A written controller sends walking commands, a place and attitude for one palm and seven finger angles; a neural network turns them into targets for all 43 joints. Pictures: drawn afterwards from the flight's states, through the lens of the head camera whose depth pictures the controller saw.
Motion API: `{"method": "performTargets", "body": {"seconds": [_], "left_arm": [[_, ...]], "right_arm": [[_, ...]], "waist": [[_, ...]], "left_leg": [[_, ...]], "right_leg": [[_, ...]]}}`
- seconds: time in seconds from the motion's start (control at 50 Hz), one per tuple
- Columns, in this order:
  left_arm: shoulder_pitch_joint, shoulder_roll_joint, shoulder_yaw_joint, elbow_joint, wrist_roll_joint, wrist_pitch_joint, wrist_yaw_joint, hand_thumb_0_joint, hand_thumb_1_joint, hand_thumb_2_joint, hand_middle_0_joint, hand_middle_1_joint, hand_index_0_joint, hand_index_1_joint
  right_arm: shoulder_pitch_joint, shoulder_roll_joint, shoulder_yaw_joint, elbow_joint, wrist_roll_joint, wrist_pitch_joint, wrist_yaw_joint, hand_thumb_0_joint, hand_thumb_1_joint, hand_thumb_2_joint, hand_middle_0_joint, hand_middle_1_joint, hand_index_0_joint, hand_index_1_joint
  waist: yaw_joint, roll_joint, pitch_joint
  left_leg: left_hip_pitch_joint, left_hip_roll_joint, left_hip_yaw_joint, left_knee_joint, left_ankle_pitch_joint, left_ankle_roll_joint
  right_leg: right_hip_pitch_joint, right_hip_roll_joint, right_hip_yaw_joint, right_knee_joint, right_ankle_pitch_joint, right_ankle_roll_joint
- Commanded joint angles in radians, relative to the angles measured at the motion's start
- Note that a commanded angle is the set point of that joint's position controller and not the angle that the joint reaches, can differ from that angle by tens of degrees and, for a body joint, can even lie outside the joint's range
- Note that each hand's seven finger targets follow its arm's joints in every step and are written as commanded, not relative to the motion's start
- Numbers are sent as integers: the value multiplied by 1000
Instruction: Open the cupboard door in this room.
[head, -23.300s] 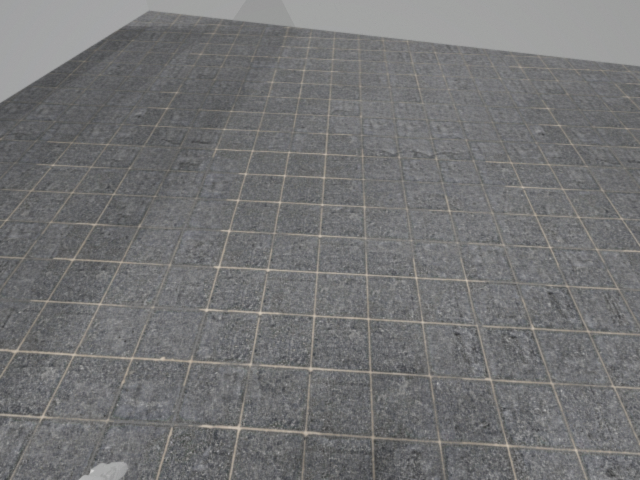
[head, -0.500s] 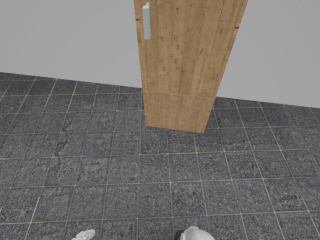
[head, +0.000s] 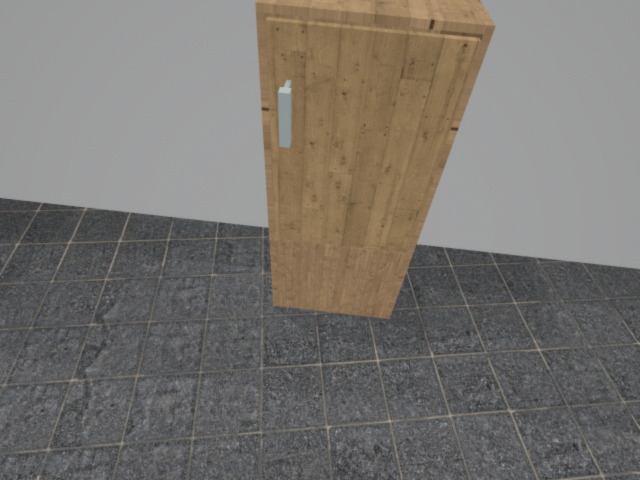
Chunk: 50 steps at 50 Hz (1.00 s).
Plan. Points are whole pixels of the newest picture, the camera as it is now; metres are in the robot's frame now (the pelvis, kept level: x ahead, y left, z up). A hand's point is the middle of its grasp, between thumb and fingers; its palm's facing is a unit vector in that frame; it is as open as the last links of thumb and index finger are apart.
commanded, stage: take the last steps up to it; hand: left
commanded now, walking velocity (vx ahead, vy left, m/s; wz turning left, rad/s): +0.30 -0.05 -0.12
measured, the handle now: (286, 113) +0.79 +0.13 +0.05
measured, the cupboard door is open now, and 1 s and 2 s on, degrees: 0 0 0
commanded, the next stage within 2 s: come to a stop and stand still in 0.48 s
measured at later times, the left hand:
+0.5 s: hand (252, 433) +0.22 +0.11 -0.17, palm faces +0.00 -0.97 -0.23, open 7.2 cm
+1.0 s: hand (251, 418) +0.25 +0.12 -0.18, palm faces +0.01 -0.96 -0.28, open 7.4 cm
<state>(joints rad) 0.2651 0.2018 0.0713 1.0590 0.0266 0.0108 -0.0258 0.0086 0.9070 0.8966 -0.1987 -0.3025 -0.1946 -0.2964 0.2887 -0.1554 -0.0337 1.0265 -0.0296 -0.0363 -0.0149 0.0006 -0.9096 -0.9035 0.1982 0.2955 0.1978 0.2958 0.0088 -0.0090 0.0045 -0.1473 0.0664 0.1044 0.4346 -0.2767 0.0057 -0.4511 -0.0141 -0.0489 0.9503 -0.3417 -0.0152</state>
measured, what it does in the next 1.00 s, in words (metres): walks ahead: right foot, then left foot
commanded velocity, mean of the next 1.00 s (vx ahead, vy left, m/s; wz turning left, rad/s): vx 0.03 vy -0.01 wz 0.00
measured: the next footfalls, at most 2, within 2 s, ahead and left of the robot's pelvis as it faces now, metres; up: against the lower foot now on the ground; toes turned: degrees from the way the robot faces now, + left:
right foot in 0.30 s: +0.19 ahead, -0.17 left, +0.00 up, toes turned -12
left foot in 0.66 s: +0.30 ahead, +0.06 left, +0.00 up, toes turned +7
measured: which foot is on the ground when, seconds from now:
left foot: down 0.00-0.30, up 0.32-0.64, down 0.66-1.00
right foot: up 0.00-0.28, down 0.30-0.68, up 0.70-1.00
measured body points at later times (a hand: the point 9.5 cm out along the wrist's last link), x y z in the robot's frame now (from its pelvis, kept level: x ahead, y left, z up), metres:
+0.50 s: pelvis +0.15 -0.07 -0.01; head +0.18 -0.08 +0.44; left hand +0.22 +0.17 -0.15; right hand +0.13 -0.29 -0.17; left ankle +0.15 +0.06 -0.69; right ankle +0.15 -0.17 -0.74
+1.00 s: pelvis +0.21 -0.08 -0.01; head +0.26 -0.10 +0.43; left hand +0.25 +0.17 -0.16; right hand +0.29 -0.32 -0.17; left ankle +0.27 +0.06 -0.74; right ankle +0.20 -0.21 -0.72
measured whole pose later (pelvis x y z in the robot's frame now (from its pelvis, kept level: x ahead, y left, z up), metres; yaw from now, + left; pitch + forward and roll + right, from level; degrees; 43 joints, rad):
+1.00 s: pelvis +0.21 -0.08 -0.01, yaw -3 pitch -1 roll +1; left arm 0.21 0.21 0.06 1.03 0.01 0.03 0.03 0.01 0.91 0.90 -0.20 -0.30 -0.19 -0.30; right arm 0.08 -0.17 -0.07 1.02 -0.02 0.03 -0.03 -0.01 -0.92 -0.90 0.20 0.30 0.20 0.30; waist 0.02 0.01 0.13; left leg -0.30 0.10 0.14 0.50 -0.18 -0.02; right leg -0.37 -0.06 -0.04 0.83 -0.44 0.03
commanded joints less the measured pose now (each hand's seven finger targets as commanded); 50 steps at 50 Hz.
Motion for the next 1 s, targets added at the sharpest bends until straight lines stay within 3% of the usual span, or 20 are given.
{"method": "performTargets", "body": {"seconds": [0.0, 0.1, 0.18, 0.22, 0.24, 0.26, 0.28, 0.3, 0.34, 0.4, 0.54, 0.6, 0.62, 0.64, 0.68, 0.74, 0.82, 0.88, 0.94, 0.98], "left_arm": [[-46, 29, 7, -69, 1, -32, -5, 0, 900, 900, -200, -300, -200, -300], [-150, 5, -10, -93, -4, -31, -9, 0, 900, 900, -200, -300, -200, -300], [-181, -1, -18, -89, -8, -46, -12, 0, 900, 900, -200, -300, -200, -300], [-44, 19, -9, -36, -6, -56, -8, 0, 900, 900, -200, -300, -200, -300], [100, 67, 4, 14, -4, -67, -1, 0, 900, 900, -200, -300, -200, -300], [257, 173, 27, 59, 2, -78, 16, 0, 900, 900, -200, -300, -200, -300], [325, 246, 39, 74, -13, -77, 28, 0, 900, 900, -200, -300, -200, -300], [258, 235, 37, 67, -20, -75, 36, 0, 900, 900, -200, -300, -200, -300], [100, 139, 19, 22, -16, -70, 42, 0, 900, 900, -200, -300, -200, -300], [-1, 57, -5, -10, -2, -78, 50, 0, 900, 900, -200, -300, -200, -300], [0, 111, -4, 0, -4, -79, 42, 0, 900, 900, -200, -300, -200, -300], [-25, 90, -13, 8, -12, -61, 49, 0, 900, 900, -200, -300, -200, -300], [9, 63, -23, 12, -13, -55, 53, 0, 900, 900, -200, -300, -200, -300], [53, 36, -33, 15, -18, -47, 56, 0, 900, 900, -200, -300, -200, -300], [92, 25, -44, 34, -22, -25, 65, 0, 900, 900, -200, -300, -200, -300], [60, 64, -30, 20, -18, -4, 69, 0, 900, 900, -200, -300, -200, -300], [34, 63, -5, -26, -13, 17, 61, 0, 900, 900, -200, -300, -200, -300], [33, 48, 3, -54, -14, 23, 56, 0, 900, 900, -200, -300, -200, -300], [79, 27, -2, -58, -13, 19, 54, 0, 900, 900, -200, -300, -200, -300], [161, 52, -3, -30, -5, 1, 53, 0, 900, 900, -200, -300, -200, -300]], "right_arm": [[114, -125, -26, 1, 6, -37, -12, 0, -900, -900, 200, 300, 200, 300], [211, -117, -34, 61, 0, -39, -15, 0, -900, -900, 200, 300, 200, 300], [219, -128, -41, 88, -5, -27, -12, 0, -900, -900, 200, 300, 200, 300], [182, -129, -42, 94, 6, -23, -14, 0, -900, -900, 200, 300, 200, 300], [168, -122, -41, 94, 15, -26, -8, 0, -900, -900, 200, 300, 200, 300], [168, -67, -30, 76, 26, -32, 2, 0, -900, -900, 200, 300, 200, 300], [144, -36, -17, 28, 31, -24, 1, 0, -900, -900, 200, 300, 200, 300], [100, -47, -24, 34, 32, -11, -2, 0, -900, -900, 200, 300, 200, 300], [41, -45, -31, 29, 18, -6, 4, 0, -900, -900, 200, 300, 200, 300], [94, 4, -27, 49, 8, 15, 14, 0, -900, -900, 200, 300, 200, 300], [-6, -17, -18, -2, 12, 6, 29, 0, -900, -900, 200, 300, 200, 300], [15, -42, -9, 17, 11, -5, 19, 0, -900, -900, 200, 300, 200, 300], [48, -81, -11, 28, 10, -15, 13, 0, -900, -900, 200, 300, 200, 300], [59, -142, -16, 29, 9, -16, 4, 0, -900, -900, 200, 300, 200, 300], [-2, -179, -20, 27, 19, -2, -18, 0, -900, -900, 200, 300, 200, 300], [-25, -175, -30, 22, 18, 19, -41, 0, -900, -900, 200, 300, 200, 300], [-79, -206, -62, -13, 12, 44, -39, 0, -900, -900, 200, 300, 200, 300], [-133, -191, -66, -36, 9, 47, -29, 0, -900, -900, 200, 300, 200, 300], [-198, -185, -73, -62, 3, 50, -15, 0, -900, -900, 200, 300, 200, 300], [-205, -163, -68, -62, 13, 55, -5, 0, -900, -900, 200, 300, 200, 300]], "waist": [[-21, 122, 81], [-55, 147, 100], [-69, 198, 85], [6, 156, 31], [75, 85, -43], [133, -132, -153], [126, -254, -166], [117, -204, -129], [66, -105, 34], [-15, -86, 43], [-7, -137, 56], [-38, -71, 48], [-40, 44, -3], [-27, 162, -47], [-13, 303, -43], [-29, 241, -37], [-28, 128, -93], [-8, 143, -87], [18, 202, -88], [57, 111, -91]], "left_leg": [[104, 229, -167, -272, 100, 101], [164, 245, -99, -232, 321, 128], [129, 222, -66, -153, 395, 104], [51, 192, -22, -18, 451, 67], [-46, 150, 17, 140, 415, 35], [-261, 73, 73, 406, 148, -2], [-430, -23, 26, 669, -336, -18], [-443, 17, -78, 784, -318, -7], [-483, 83, -104, 825, -175, -6], [-340, 85, -61, 641, -104, -30], [-239, 38, -3, 272, -6, -40], [-45, 14, 3, 47, 188, -46], [70, 62, -56, 1, 438, -34], [129, 182, -161, 6, 709, 24], [96, 289, -242, -59, 919, 119], [155, 297, -208, -33, 1129, 167], [175, 307, -162, -22, 938, 188], [69, 279, -124, -38, 734, 169], [-54, 250, -109, -40, 486, 134], [-158, 169, -84, 55, 185, 66]], "right_leg": [[-234, -70, 26, 148, 89, 33], [-224, -101, -25, -51, 61, 46], [-39, -47, -102, -296, 25, 18], [202, -10, -133, -433, 133, -2], [425, -38, -92, -482, 198, -20], [665, -260, 149, -513, 241, -84], [712, -458, 418, -604, 426, -169], [578, -461, 415, -645, 331, -199], [372, -410, 322, -696, 125, -185], [210, -319, 93, -710, 268, -135], [247, -280, 28, -691, 291, -131], [207, -216, -22, -570, 350, -74], [186, -155, -45, -473, 326, -28], [164, -100, -69, -431, 151, 20], [170, -74, -57, -300, -148, 55], [68, -72, 30, -90, -218, 49], [-22, -43, 55, 67, -190, 53], [18, -44, 47, 44, -166, 51], [155, -52, 3, -171, -92, 40], [315, -54, -15, -451, 126, 44]]}}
